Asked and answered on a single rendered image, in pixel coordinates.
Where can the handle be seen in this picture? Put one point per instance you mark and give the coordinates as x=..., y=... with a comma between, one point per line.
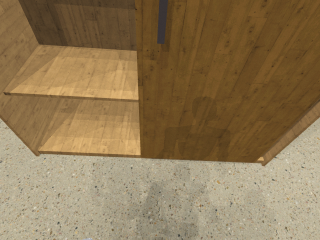
x=162, y=18

